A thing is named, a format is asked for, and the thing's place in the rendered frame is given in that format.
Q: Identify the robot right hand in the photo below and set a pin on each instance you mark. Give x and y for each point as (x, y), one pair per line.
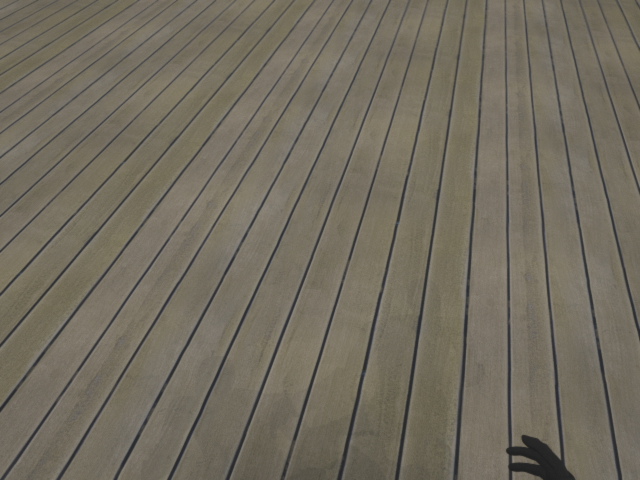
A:
(550, 466)

